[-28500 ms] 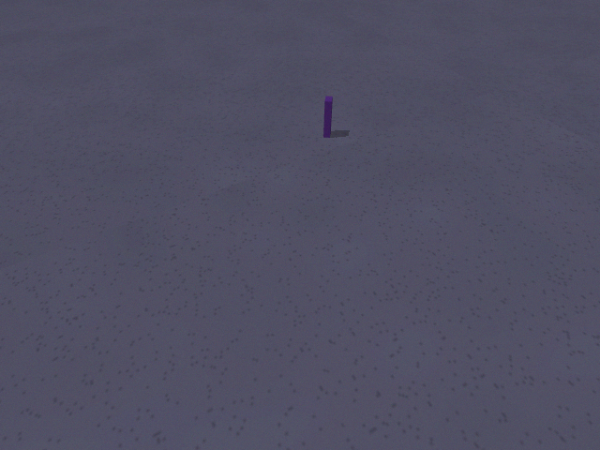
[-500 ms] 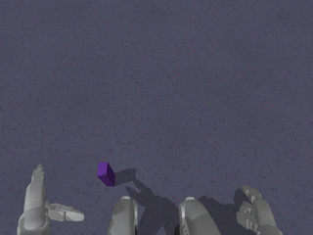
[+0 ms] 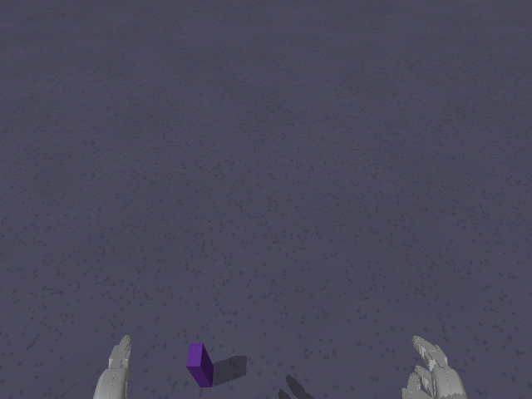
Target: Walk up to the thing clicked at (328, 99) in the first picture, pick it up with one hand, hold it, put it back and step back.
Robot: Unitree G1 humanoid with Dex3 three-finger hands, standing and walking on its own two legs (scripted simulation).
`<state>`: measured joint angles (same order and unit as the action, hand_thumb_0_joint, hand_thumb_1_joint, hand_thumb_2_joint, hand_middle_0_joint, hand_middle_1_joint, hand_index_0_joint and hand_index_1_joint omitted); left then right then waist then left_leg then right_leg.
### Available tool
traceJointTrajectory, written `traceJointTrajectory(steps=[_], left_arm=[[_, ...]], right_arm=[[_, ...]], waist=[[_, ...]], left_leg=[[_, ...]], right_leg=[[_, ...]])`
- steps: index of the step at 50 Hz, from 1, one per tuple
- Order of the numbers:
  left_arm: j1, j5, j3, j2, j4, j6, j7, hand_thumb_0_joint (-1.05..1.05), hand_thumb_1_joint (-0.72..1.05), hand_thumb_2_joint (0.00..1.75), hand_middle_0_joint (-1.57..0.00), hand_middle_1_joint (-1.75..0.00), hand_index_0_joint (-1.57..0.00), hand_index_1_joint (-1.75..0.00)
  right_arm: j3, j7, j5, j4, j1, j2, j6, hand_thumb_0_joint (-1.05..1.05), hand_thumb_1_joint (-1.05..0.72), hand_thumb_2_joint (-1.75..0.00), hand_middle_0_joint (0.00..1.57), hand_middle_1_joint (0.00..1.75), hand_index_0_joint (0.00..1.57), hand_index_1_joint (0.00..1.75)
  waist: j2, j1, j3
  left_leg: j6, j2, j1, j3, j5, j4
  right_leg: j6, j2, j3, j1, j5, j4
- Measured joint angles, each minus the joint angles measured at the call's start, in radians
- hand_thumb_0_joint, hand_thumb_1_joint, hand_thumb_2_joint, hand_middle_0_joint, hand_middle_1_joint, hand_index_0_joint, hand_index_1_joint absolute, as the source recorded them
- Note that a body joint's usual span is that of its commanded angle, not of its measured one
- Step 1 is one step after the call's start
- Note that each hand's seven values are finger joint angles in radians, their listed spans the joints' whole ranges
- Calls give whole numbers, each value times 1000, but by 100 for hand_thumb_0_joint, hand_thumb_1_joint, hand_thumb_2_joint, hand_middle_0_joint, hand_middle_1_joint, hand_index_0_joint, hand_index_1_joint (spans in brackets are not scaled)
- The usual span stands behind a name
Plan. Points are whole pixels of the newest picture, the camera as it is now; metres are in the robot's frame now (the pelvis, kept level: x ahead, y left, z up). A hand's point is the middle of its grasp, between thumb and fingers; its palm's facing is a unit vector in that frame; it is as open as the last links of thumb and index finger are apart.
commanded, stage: home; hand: left
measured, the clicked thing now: (201, 366) +0.36 +0.22 -0.60
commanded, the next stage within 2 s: stand in 1.68 s
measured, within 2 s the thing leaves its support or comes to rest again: neither
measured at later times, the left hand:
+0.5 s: hand out of the picture +0.17 +0.17 -0.05, palm faces +0.10 -0.96 -0.28, open 17.4 cm
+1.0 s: hand out of the picture +0.16 +0.17 -0.05, palm faces +0.10 -0.96 -0.27, open 17.3 cm
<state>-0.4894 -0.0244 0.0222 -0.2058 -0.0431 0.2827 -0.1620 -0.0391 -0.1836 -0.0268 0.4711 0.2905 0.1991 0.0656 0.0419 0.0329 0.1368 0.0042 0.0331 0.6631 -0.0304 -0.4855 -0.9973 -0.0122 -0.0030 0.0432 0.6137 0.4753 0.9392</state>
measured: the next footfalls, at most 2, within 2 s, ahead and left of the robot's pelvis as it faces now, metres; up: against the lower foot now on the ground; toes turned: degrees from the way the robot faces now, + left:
none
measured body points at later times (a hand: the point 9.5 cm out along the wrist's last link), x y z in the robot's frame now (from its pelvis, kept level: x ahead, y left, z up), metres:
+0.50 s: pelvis +0.00 -0.01 +0.00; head +0.02 -0.01 +0.45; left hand +0.16 +0.22 -0.03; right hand +0.16 -0.25 -0.07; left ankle +0.01 +0.12 -0.68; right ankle +0.00 -0.13 -0.68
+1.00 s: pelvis +0.00 -0.01 +0.00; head +0.02 -0.01 +0.45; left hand +0.15 +0.22 -0.03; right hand +0.16 -0.25 -0.07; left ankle +0.01 +0.12 -0.68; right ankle +0.00 -0.13 -0.68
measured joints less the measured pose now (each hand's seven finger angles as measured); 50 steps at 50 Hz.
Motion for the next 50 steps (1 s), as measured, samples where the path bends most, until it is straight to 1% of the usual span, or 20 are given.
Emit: traceJointTrajectory(steps=[6,14,20,50], left_arm=[[11,7,-12,-4,28,-1,12,-1,-54,6,-5,-6,-6,-5],[24,11,-8,-3,28,-9,16,-1,-55,5,-5,-6,-6,-5],[27,11,-13,3,41,-18,24,-1,-54,6,-5,-6,-6,-5],[26,8,-15,8,49,-17,34,-1,-51,7,-6,-6,-6,-6]], right_arm=[[0,6,9,0,-14,3,20,2,-90,-90,21,30,21,30],[3,6,14,19,-17,8,40,2,-90,-90,21,30,21,30],[4,9,13,27,-13,7,41,2,-90,-90,21,30,21,30],[10,10,15,36,-17,11,53,2,-90,-90,21,30,21,30]], waist=[[-11,-8,-28],[-7,-8,-33],[-8,-3,-30],[-12,-7,-37]], left_leg=[[3,-2,-7,-4,10,9],[7,0,-27,-7,13,22],[9,3,-34,-4,14,29],[18,5,-41,-7,22,39]], right_leg=[[3,-1,4,-8,-6,-6],[6,0,7,-27,-9,-18],[8,3,4,-31,-9,-21],[17,5,7,-33,-10,-19]])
